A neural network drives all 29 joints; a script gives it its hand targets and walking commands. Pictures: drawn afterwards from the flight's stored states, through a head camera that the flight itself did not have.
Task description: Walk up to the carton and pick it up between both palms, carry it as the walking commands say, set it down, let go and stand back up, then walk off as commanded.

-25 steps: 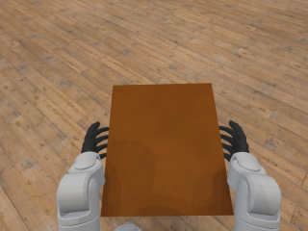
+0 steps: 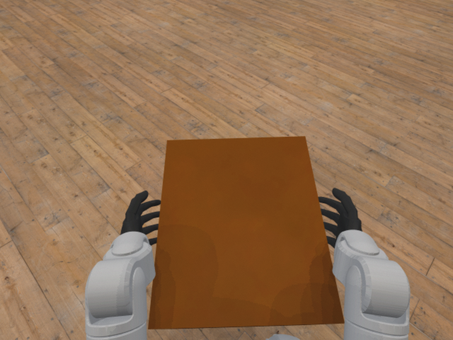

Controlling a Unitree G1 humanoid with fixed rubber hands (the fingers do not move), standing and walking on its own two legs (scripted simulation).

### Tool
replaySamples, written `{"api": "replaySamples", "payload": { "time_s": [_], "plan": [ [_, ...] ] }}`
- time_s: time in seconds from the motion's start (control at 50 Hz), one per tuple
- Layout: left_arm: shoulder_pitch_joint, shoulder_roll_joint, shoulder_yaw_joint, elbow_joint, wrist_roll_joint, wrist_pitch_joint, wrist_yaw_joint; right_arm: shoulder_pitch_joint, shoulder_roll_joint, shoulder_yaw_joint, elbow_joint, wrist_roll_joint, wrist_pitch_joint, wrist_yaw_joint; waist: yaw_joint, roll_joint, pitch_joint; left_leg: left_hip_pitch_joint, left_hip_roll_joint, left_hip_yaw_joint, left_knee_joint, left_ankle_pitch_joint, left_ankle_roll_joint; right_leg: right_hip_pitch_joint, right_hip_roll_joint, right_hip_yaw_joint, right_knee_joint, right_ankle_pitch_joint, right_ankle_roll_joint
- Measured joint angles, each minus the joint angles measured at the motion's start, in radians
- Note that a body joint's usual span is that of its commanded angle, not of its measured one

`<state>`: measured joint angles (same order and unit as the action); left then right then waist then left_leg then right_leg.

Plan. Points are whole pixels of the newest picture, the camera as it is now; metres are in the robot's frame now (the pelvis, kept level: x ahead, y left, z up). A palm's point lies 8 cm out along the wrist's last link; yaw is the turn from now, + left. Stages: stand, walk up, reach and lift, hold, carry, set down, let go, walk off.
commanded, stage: carry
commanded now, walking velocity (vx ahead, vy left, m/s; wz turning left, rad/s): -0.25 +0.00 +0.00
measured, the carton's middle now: (238, 236) +0.30 +0.01 +0.01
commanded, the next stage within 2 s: none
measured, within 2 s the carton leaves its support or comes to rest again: neither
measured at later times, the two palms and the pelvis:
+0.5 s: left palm out of the picture +0.05 +0.15 +0.10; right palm out of the picture +0.05 -0.18 +0.10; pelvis -0.21 -0.01 +0.00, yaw +0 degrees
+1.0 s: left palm out of the picture -0.17 +0.12 +0.10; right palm out of the picture -0.19 -0.20 +0.08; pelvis -0.43 -0.02 +0.00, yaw -2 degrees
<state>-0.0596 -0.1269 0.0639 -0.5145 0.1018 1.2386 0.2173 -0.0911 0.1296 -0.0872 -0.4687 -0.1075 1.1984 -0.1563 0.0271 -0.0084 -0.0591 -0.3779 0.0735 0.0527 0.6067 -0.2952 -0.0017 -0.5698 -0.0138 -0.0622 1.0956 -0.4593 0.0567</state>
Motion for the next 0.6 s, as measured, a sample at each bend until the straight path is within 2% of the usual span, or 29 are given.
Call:
{"api": "replaySamples", "payload": {
  "time_s": [0.08,0.12,0.14,0.16,0.2,0.22,0.26,0.3,0.38,0.46,0.52,0.54,0.56,0.6],
  "plan": [
    [-0.022,-0.001,0.006,-0.011,-0.004,-0.005,-0.001,-0.013,0.000,-0.002,-0.020,-0.003,-0.004,0.001,0.008,0.025,-0.002,-0.060,0.017,0.000,0.005,0.048,-0.008,0.120,0.011,-0.016,-0.212,0.013,0.009],
    [-0.035,-0.001,0.012,-0.008,-0.004,-0.008,-0.009,-0.014,0.000,0.000,-0.030,-0.005,-0.006,-0.004,0.008,0.033,-0.008,-0.094,0.020,0.004,0.015,0.069,-0.017,0.207,0.010,-0.026,-0.410,0.108,0.010],
    [-0.040,-0.002,0.014,-0.003,-0.002,-0.009,-0.013,-0.014,0.000,0.001,-0.032,-0.005,-0.007,-0.007,0.009,0.034,-0.011,-0.112,0.020,0.009,0.026,0.077,-0.022,0.245,0.009,-0.029,-0.502,0.121,-0.010],
    [-0.042,-0.003,0.010,0.013,-0.001,-0.019,-0.016,-0.014,-0.001,-0.006,-0.029,-0.005,-0.008,-0.009,0.010,0.055,-0.007,-0.127,0.030,0.001,0.044,0.068,-0.032,0.239,0.023,-0.032,-0.515,0.118,-0.044],
    [-0.036,-0.002,-0.001,0.040,0.001,-0.022,-0.021,0.003,-0.001,-0.013,-0.028,-0.001,0.003,-0.016,-0.004,0.051,0.003,-0.166,0.001,-0.005,0.188,-0.128,-0.053,0.211,0.010,-0.023,-0.497,0.142,-0.086],
    [-0.028,-0.002,-0.005,0.046,0.003,-0.021,-0.024,0.010,-0.001,-0.013,-0.030,0.002,0.012,-0.021,-0.017,0.043,0.009,-0.185,-0.021,-0.010,0.288,-0.176,-0.055,0.206,-0.004,-0.018,-0.502,0.162,-0.092],
    [-0.011,-0.001,-0.007,0.042,0.008,-0.021,-0.029,0.013,-0.002,-0.009,-0.030,0.010,0.022,-0.029,-0.038,0.033,0.017,-0.200,-0.047,-0.012,0.449,-0.176,-0.059,0.197,-0.023,-0.007,-0.527,0.207,-0.091],
    [-0.001,-0.001,-0.001,0.029,0.012,-0.023,-0.035,0.010,-0.002,0.000,-0.032,0.017,0.021,-0.037,-0.056,0.028,0.018,-0.176,-0.052,-0.013,0.495,-0.146,-0.068,0.183,-0.033,0.003,-0.548,0.245,-0.090],
    [0.001,-0.001,0.013,0.007,0.012,-0.029,-0.045,-0.006,-0.001,0.013,-0.044,0.021,0.025,-0.048,-0.075,0.012,-0.005,-0.067,-0.055,-0.011,0.354,-0.185,-0.077,0.130,-0.048,0.006,-0.572,0.310,-0.089],
    [-0.008,-0.001,0.013,0.002,0.018,-0.025,-0.042,-0.026,0.001,0.005,-0.033,0.019,0.025,-0.040,-0.068,-0.016,-0.028,0.043,-0.072,0.000,0.156,-0.217,-0.063,0.073,-0.068,0.001,-0.605,0.386,-0.079],
    [-0.013,-0.001,0.013,0.002,0.019,-0.017,-0.033,-0.039,0.002,-0.003,-0.017,0.016,0.025,-0.029,-0.055,-0.025,-0.035,0.133,-0.069,0.021,-0.050,-0.147,-0.047,0.031,-0.074,-0.008,-0.615,0.441,-0.065],
    [-0.014,-0.001,0.018,0.007,0.018,-0.016,-0.031,-0.037,0.002,0.001,-0.004,0.014,0.017,-0.026,-0.051,-0.041,-0.030,0.126,-0.076,0.026,-0.069,-0.075,-0.029,0.018,-0.082,-0.001,-0.605,0.436,-0.048],
    [-0.005,0.000,0.020,0.010,0.016,-0.011,-0.030,-0.027,0.002,0.008,0.008,0.010,0.013,-0.024,-0.046,-0.048,-0.025,0.109,-0.078,0.022,-0.051,-0.048,-0.013,0.005,-0.079,0.008,-0.562,0.344,-0.026],
    [0.019,-0.001,0.021,0.009,0.013,0.005,-0.025,-0.001,-0.001,0.025,0.020,0.005,0.016,-0.020,-0.030,-0.034,-0.016,0.083,-0.054,0.005,-0.022,-0.037,0.003,-0.042,-0.040,0.022,-0.334,0.136,-0.003]
  ]
}}
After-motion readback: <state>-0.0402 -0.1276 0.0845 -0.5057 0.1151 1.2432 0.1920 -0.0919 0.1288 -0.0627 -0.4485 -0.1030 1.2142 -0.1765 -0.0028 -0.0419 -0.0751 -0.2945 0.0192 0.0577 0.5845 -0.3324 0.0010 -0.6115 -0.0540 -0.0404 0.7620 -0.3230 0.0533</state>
